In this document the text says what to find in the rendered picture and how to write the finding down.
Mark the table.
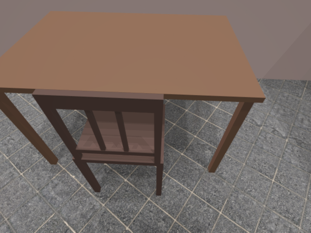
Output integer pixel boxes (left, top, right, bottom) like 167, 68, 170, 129
0, 11, 266, 173

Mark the chair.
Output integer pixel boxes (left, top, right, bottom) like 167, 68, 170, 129
32, 89, 165, 196

